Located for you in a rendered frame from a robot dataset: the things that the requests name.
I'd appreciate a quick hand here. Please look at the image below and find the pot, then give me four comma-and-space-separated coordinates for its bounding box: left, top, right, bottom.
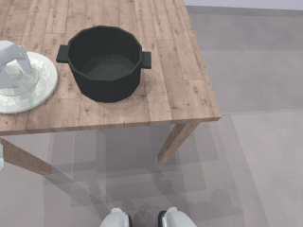
56, 26, 152, 103

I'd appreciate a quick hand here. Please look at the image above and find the robot left shin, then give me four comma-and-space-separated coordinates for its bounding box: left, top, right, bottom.
111, 208, 123, 214

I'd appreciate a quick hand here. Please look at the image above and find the knob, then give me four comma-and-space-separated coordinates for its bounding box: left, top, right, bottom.
3, 65, 24, 82

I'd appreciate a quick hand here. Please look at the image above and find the table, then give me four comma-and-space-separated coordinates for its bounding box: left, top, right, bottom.
0, 0, 222, 175

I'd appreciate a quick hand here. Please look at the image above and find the robot shin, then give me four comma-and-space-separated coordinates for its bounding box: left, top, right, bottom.
111, 208, 123, 214
165, 207, 177, 215

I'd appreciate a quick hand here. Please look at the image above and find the robot right shin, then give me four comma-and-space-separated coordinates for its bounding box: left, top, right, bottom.
165, 207, 177, 215

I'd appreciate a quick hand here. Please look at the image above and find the lid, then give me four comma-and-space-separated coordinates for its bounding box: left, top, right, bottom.
0, 51, 58, 114

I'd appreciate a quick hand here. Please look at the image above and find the left robot hand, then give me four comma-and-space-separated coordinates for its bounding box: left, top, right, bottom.
0, 41, 32, 90

